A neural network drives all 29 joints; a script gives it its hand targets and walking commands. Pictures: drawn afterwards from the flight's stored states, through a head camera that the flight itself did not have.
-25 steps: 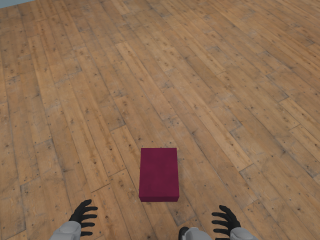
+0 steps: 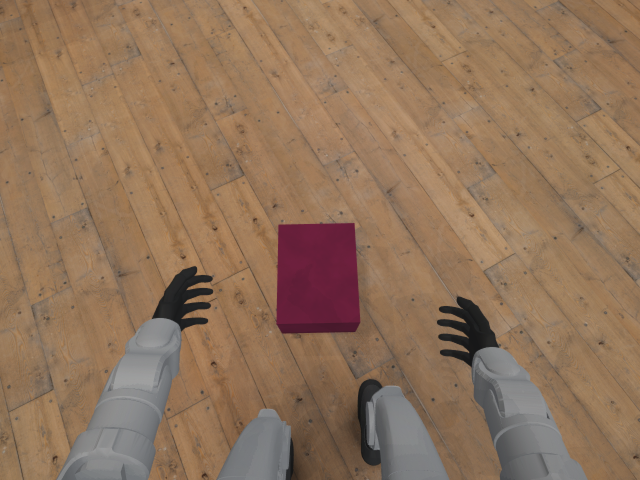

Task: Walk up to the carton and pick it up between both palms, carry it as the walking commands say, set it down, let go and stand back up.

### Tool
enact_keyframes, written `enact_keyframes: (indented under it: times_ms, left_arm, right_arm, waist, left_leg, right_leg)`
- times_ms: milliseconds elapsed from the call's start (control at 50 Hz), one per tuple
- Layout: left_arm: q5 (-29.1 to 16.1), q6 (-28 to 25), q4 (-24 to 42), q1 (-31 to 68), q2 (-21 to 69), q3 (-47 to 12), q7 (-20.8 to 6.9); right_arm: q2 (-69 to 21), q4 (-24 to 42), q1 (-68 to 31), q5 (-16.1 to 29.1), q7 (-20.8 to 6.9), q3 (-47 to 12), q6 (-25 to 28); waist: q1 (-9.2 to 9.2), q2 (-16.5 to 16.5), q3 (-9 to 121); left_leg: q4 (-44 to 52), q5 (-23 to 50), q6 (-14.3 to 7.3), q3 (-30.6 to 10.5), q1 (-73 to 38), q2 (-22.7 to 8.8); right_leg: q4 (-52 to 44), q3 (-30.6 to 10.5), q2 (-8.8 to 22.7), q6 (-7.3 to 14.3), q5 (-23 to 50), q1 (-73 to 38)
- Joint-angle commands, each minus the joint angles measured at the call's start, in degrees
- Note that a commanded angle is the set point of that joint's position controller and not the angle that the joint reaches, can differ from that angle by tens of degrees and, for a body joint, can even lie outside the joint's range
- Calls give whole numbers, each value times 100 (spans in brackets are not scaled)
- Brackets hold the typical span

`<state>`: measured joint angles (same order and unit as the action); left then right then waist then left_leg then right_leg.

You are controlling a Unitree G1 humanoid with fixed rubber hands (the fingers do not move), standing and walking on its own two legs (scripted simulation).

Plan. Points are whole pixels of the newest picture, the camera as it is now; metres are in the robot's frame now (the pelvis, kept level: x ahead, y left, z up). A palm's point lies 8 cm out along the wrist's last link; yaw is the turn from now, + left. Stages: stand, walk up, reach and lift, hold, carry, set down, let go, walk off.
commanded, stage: reach and lift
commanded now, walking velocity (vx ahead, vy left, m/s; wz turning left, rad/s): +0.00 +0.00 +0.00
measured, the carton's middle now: (317, 279) +0.52 +0.01 -0.63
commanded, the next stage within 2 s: none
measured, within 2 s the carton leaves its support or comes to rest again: neither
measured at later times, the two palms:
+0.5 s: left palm (192, 235) +0.44 +0.20 -0.12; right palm (448, 254) +0.42 -0.20 -0.14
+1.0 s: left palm (200, 229) +0.48 +0.21 -0.18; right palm (426, 226) +0.49 -0.18 -0.19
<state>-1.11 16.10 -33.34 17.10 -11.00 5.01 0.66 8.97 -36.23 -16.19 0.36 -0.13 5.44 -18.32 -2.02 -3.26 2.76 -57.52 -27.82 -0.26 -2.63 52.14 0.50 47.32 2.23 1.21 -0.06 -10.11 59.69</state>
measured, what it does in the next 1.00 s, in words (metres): stands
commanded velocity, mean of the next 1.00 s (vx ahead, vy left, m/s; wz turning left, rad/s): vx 0.00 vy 0.00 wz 0.00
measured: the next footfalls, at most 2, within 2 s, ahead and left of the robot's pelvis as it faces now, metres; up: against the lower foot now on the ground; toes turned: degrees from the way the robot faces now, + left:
none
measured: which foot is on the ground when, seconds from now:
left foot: down 0.00-1.00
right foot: down 0.00-1.00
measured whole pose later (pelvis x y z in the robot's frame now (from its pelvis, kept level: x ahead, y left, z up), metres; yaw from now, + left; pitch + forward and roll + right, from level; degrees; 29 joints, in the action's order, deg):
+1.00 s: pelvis +0.00 -0.01 -0.05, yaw +2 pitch +51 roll +1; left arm 2.5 4.6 -45.3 57.1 -15.2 18.7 0.7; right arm 7.4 -48.1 -59.4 -1.7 2.9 22.1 -7.1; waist -2.0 2.5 6.2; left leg -61.6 -25.5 1.6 -2.5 86.8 1.7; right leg 52.6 -0.3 1.2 0.5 -7.6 95.0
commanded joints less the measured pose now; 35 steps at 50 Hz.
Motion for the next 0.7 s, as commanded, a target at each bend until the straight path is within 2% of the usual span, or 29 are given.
enact_keyframes:
  times_ms: [0,40,120,220,300,340,380,420,480,540,560,580,600,620,660,680]
  left_arm:
    - [3,-23,-626,1692,-672,888,-111]
    - [25,-148,-740,1957,-825,1054,-185]
    - [58,-521,-501,2671,-1255,1314,-283]
    - [100,-889,130,3559,-1828,1419,-288]
    - [-7,-935,99,4044,-1830,1427,-264]
    - [-49,-953,-211,4195,-1602,1404,-275]
    - [-71,-971,-659,4233,-1329,1375,-277]
    - [-77,-1012,-1186,4298,-1094,1358,-289]
    - [55,-1119,-1726,4560,-1042,1551,-233]
    - [241,-1275,-1575,5098,-1267,1769,-92]
    - [277,-1324,-1419,5267,-1286,1755,-47]
    - [283,-1361,-1256,5449,-1332,1766,-3]
    - [253,-1376,-953,5678,-1354,1710,17]
    - [234,-1389,-742,5670,-1350,1631,43]
    - [139,-1398,-284,5741,-1301,1467,73]
    - [161,-1420,-21,5734,-1412,1482,101]
  right_arm:
    - [433,872,-2013,-11,236,308,70]
    - [262,881,-2222,50,344,277,121]
    - [-39,753,-2425,270,525,182,289]
    - [-106,674,-2761,291,718,331,527]
    - [135,713,-3399,173,817,545,650]
    - [133,500,-3711,90,806,628,730]
    - [243,198,-3973,-15,763,761,834]
    - [271,-33,-4247,-59,683,856,958]
    - [481,-311,-4759,-158,585,1090,1135]
    - [651,-481,-5179,-269,512,1307,1256]
    - [660,-490,-5267,-244,479,1356,1289]
    - [669,-480,-5425,-244,442,1357,1305]
    - [721,-336,-5571,-237,414,1344,1300]
    - [691,-276,-5543,-201,383,1293,1290]
    - [584,-71,-5406,-196,341,1233,1258]
    - [502,53,-5312,-197,340,1216,1236]
  waist:
    - [335,775,2570]
    - [422,842,2984]
    - [545,681,4012]
    - [491,422,5327]
    - [455,212,5527]
    - [481,95,5066]
    - [401,61,4785]
    - [412,42,4484]
    - [518,99,4275]
    - [628,229,4810]
    - [678,121,5076]
    - [701,181,5319]
    - [645,200,5712]
    - [663,142,6010]
    - [564,236,6624]
    - [629,217,6964]
  left_leg:
    - [774,504,-32,199,1598,64]
    - [594,665,-40,281,1903,133]
    - [404,958,-28,383,2433,261]
    - [279,1344,10,415,2704,404]
    - [388,1489,100,418,2704,437]
    - [470,1460,139,397,2853,430]
    - [457,1579,186,381,2882,429]
    - [486,1714,201,350,2973,396]
    - [422,1855,238,366,3262,343]
    - [372,2207,294,397,3376,316]
    - [391,2418,313,418,3251,317]
    - [402,2595,320,428,3240,311]
    - [386,2766,321,449,3146,328]
    - [441,2989,306,455,3128,320]
    - [527,3109,223,420,3451,282]
    - [585,3147,182,439,3615,285]
  right_leg:
    - [480,-492,-164,-97,-402,-2864]
    - [558,-589,-154,-181,-86,-3142]
    - [842,-733,-112,-240,1104,-3720]
    - [1059,-882,-149,-179,2426,-4535]
    - [1083,-817,-219,-118,2500,-4461]
    - [1085,-753,-240,-100,2288,-3969]
    - [1120,-645,-281,-88,2178,-3445]
    - [1156,-570,-309,-59,2135,-2957]
    - [1291,-495,-356,-62,2099,-2488]
    - [1405,-543,-397,-53,2594,-2746]
    - [1408,-563,-407,-36,2832,-2899]
    - [1399,-588,-412,-32,3068,-3094]
    - [1405,-609,-425,-5,3360,-3427]
    - [1404,-660,-401,28,3748,-3856]
    - [1463,-815,-279,88,4481,-4761]
    - [1541,-887,-221,103,4817,-5219]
